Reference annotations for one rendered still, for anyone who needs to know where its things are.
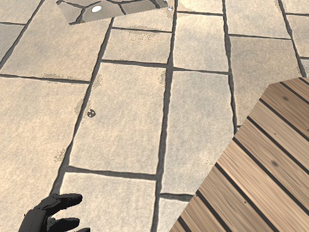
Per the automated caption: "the left robot hand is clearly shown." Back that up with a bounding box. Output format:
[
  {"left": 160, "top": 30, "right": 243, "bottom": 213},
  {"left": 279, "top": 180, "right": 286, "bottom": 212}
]
[{"left": 18, "top": 192, "right": 91, "bottom": 232}]

